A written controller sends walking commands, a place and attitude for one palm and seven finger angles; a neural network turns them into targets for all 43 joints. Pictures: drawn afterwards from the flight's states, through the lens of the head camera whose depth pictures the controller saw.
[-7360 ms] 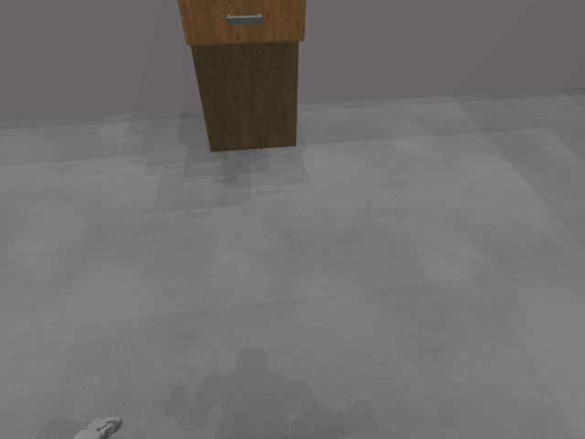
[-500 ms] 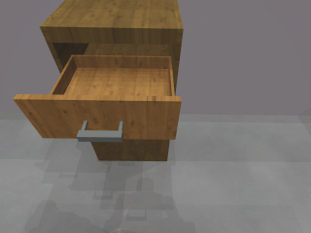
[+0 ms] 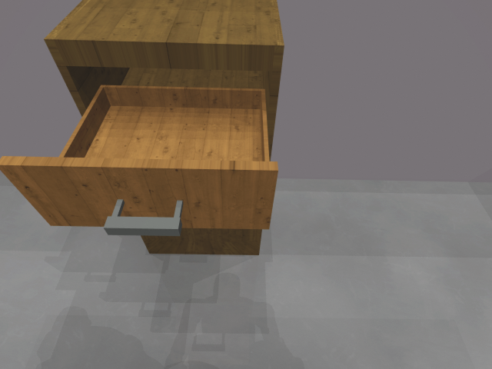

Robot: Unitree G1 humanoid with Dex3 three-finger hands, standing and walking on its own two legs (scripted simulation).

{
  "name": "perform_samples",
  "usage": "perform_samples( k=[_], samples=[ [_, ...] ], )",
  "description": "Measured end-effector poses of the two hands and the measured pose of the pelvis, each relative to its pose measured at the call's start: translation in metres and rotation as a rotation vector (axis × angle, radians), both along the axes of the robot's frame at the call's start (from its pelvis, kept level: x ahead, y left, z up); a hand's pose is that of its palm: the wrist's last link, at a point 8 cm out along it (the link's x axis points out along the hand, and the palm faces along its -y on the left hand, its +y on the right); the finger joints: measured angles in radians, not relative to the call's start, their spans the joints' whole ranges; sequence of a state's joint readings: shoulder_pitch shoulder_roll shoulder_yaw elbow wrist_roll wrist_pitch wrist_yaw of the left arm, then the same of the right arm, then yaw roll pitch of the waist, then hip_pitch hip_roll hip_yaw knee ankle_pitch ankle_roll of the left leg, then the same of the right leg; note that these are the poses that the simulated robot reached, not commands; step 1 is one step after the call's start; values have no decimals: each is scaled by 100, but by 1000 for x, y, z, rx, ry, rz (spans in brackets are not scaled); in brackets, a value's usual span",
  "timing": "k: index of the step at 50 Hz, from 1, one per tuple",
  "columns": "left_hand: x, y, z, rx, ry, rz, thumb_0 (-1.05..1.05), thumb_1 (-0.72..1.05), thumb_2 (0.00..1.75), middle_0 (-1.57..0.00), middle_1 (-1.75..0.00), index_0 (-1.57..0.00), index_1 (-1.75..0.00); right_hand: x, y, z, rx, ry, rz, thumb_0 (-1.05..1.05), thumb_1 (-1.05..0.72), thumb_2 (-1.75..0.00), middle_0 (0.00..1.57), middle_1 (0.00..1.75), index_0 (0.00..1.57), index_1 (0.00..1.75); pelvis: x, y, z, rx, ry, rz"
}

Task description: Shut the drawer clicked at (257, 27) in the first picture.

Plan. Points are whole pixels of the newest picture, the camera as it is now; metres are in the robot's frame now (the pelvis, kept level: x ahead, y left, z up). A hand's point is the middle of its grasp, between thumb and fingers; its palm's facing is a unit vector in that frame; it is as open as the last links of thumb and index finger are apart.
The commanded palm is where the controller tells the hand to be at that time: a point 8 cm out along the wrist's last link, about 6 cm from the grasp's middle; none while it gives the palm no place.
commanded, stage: shuffle to correct the standing spot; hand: left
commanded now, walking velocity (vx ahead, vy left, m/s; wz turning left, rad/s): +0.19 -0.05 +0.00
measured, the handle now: (146, 215) +0.35 +0.20 +0.03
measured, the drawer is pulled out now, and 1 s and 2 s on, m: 0.30 0.30 0.30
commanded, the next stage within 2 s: come to a stop and stand still in 0.08 s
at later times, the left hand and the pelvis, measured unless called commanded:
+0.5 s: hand out of the picture +0.13 +0.16 -0.17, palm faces +0.06 -0.96 -0.28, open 7.3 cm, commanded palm none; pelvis +0.08 -0.05 -0.01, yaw +3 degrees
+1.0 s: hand out of the picture +0.08 +0.20 -0.17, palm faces +0.04 -0.96 -0.28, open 7.3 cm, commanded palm none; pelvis +0.06 +0.00 -0.01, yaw +1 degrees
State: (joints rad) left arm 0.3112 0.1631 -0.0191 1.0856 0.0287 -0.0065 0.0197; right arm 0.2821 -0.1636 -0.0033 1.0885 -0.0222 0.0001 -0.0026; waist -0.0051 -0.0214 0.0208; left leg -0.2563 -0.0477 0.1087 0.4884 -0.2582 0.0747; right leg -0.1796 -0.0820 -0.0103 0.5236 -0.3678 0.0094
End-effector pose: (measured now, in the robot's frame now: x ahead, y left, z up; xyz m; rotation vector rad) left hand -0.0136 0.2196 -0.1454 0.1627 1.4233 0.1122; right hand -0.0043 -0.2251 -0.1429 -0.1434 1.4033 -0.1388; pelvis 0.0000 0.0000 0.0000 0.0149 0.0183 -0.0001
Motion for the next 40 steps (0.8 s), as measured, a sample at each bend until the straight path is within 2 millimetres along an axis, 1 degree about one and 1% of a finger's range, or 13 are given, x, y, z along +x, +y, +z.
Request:
perform_samples(
  k=[3,5,10,12,15,18,21,23,26,30,34,36,40],
  samples=[
    [3,-8,0,1,-4,25,0,91,90,-20,-30,-20,-30,9,-7,-3,5,12,12,1,-90,-90,20,30,20,30,10,-7,-2,-6,7,13],
    [4,-13,-2,-1,3,45,0,91,90,-20,-30,-20,-30,19,-10,-5,3,14,23,1,-90,-90,20,30,20,30,19,-11,-4,-14,10,20],
    [3,-20,-14,-24,68,79,0,91,90,-20,-30,-20,-30,60,-15,-4,-27,-24,41,1,-91,-90,20,30,20,30,45,-13,-10,-9,9,19],
    [9,-22,-15,-32,100,69,0,91,90,-20,-30,-20,-30,74,-17,-2,-44,-63,38,1,-91,-90,20,30,20,30,52,-13,-10,-10,4,10],
    [35,-22,-9,-14,87,57,0,91,90,-20,-30,-20,-30,80,-18,2,-51,-75,34,1,-91,-90,20,30,20,30,61,-16,-5,-21,-9,23],
    [77,-21,0,15,-5,67,1,91,90,-20,-30,-20,-30,77,-20,1,-32,-15,50,1,-91,-90,20,30,20,30,67,-22,0,-23,-15,41],
    [112,-17,6,62,-104,65,1,93,90,-20,-30,-20,-30,80,-26,-7,-1,35,57,1,-91,-90,20,30,20,30,74,-33,-2,-7,-21,46],
    [128,-17,6,92,-153,54,1,93,90,-20,-30,-20,-30,86,-33,-16,15,44,50,1,-90,-90,20,30,20,30,79,-41,-9,7,-22,46],
    [141,-19,9,109,-179,38,1,92,90,-20,-30,-20,-30,99,-44,-21,11,33,37,1,-90,-90,20,30,20,30,80,-46,-10,8,-16,59],
    [143,-23,12,104,-186,33,0,92,90,-20,-30,-20,-30,121,-51,-15,-6,-14,49,1,-91,-90,20,30,20,30,72,-46,-5,13,-10,59],
    [135,-22,9,77,-189,42,0,91,90,-20,-30,-20,-30,140,-51,-2,-27,-87,75,1,-91,-90,20,30,20,30,63,-42,-2,19,-3,59],
    [129,-18,4,60,-190,50,0,91,90,-20,-30,-20,-30,146,-48,3,-42,-126,87,1,-91,-90,20,30,20,30,59,-38,-4,15,-3,59],
    [116,-6,-9,43,-183,45,0,91,90,-20,-30,-21,-30,148,-39,7,-70,-206,101,1,-91,-90,20,30,20,30,53,-25,-13,-4,-26,54]
  ],
)
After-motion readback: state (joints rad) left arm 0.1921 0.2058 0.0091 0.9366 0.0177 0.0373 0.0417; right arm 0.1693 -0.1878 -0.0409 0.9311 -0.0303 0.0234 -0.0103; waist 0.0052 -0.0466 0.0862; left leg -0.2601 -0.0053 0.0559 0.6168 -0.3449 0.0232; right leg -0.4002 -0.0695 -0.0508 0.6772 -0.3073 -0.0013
